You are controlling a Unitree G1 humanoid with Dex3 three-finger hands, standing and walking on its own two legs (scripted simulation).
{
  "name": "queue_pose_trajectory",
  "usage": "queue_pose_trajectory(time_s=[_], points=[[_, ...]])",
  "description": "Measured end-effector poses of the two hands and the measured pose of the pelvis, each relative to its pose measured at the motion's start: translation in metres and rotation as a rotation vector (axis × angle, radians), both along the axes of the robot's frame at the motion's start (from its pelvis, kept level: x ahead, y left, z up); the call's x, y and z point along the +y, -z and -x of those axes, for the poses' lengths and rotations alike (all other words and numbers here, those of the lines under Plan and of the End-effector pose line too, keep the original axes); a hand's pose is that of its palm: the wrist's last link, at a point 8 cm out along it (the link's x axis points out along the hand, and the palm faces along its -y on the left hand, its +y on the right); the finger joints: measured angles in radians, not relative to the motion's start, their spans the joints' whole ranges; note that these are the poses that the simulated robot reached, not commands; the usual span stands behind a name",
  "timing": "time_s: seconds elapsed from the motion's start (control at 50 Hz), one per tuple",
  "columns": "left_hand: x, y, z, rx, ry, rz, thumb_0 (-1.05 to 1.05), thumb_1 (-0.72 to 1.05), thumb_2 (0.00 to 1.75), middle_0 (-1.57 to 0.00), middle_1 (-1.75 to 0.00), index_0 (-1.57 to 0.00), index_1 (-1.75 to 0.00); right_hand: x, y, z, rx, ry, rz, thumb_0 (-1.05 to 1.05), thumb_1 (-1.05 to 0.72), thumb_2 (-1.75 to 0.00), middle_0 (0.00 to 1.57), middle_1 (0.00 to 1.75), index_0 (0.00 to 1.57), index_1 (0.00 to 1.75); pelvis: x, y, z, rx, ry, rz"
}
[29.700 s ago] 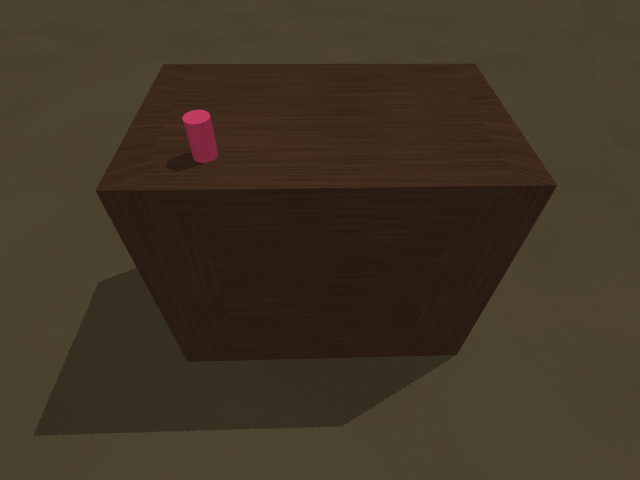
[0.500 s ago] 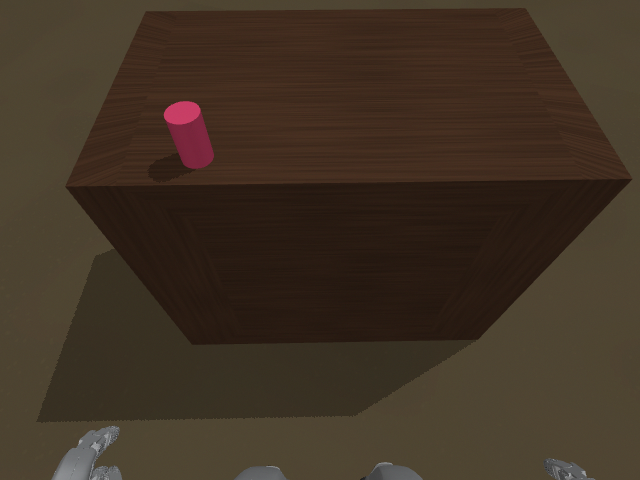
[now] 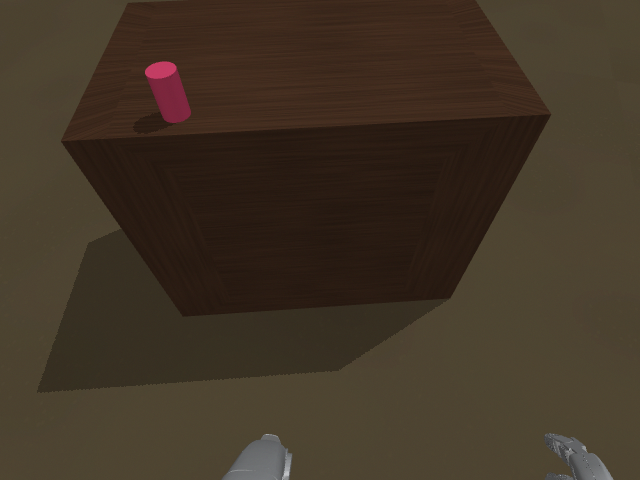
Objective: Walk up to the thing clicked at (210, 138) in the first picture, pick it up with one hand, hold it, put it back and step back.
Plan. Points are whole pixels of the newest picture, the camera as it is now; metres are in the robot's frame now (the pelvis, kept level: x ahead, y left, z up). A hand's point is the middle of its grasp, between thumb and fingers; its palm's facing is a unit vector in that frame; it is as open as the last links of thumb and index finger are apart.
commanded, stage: step back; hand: left
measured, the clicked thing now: (169, 93) +0.73 +0.30 +0.04
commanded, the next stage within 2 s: stand in 1.84 s
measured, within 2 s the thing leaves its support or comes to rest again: neither
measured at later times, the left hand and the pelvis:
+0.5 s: hand out of the picture -0.07 +0.26 -0.14, palm faces +0.08 -0.92 -0.37, open 7.4 cm; pelvis -0.16 -0.01 +0.01, yaw +4 degrees
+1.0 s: hand out of the picture -0.26 +0.26 -0.13, palm faces +0.14 -0.89 -0.43, open 7.4 cm; pelvis -0.30 -0.04 +0.00, yaw +7 degrees
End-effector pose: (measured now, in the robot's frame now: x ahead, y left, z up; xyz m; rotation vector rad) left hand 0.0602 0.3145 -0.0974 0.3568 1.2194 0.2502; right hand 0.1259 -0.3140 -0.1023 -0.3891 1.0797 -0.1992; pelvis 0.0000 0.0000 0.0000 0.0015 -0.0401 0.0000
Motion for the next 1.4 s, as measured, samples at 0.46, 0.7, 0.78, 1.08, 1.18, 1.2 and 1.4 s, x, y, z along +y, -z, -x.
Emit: queue_pose_trajectory(time_s=[0.46,0.7,0.78,1.08,1.18,1.2,1.4], points=[[-0.005,0.002,0.12,-0.1,-0.066,0.02,0.01,0.91,0.9,-0.2,-0.3,-0.2,-0.3,0.009,-0.012,0.159,0.103,-0.077,0.013,0.01,-0.9,-0.9,0.21,0.3,0.2,0.3,-0.01,-0.009,0.143,0.0,-0.086,0.009],[-0.043,0.003,0.245,0.015,-0.036,-0.011,0.01,0.91,0.9,-0.2,-0.3,-0.2,-0.3,-0.033,0.001,0.205,-0.008,-0.051,-0.017,0.01,-0.9,-0.9,0.2,0.3,0.2,0.3,-0.044,0.0,0.231,0.001,-0.026,0.013],[-0.047,-0.009,0.279,0.022,-0.06,-0.032,0.01,0.91,0.9,-0.2,-0.3,-0.21,-0.3,-0.036,0.003,0.242,0.031,-0.043,-0.035,0.01,-0.9,-0.9,0.2,0.3,0.2,0.3,-0.047,-0.007,0.253,0.007,-0.04,-0.021],[-0.021,-0.004,0.35,-0.034,-0.137,-0.009,0.01,0.91,0.9,-0.2,-0.3,-0.2,-0.3,-0.018,0.004,0.348,0.146,-0.073,-0.038,0.01,-0.9,-0.9,0.2,0.3,0.2,0.3,-0.037,-0.008,0.308,-0.013,-0.122,-0.019],[-0.031,0.0,0.362,0.001,-0.13,0.013,0.01,0.91,0.9,-0.2,-0.3,-0.2,-0.3,-0.021,0.001,0.343,0.108,-0.067,-0.052,0.01,-0.9,-0.9,0.21,0.3,0.2,0.3,-0.043,-0.01,0.308,-0.006,-0.096,-0.012],[-0.035,0.0,0.363,0.006,-0.131,0.013,0.01,0.91,0.9,-0.2,-0.3,-0.2,-0.3,-0.022,0.002,0.341,0.102,-0.064,-0.054,0.01,-0.9,-0.9,0.21,0.3,0.2,0.3,-0.045,-0.009,0.309,-0.012,-0.094,0.0],[-0.041,0.001,0.364,-0.004,-0.154,0.04,0.01,0.91,0.9,-0.2,-0.3,-0.21,-0.3,-0.017,-0.002,0.308,0.095,-0.104,-0.032,0.01,-0.9,-0.9,0.2,0.3,0.2,0.3,-0.033,-0.012,0.298,0.001,-0.124,0.01]])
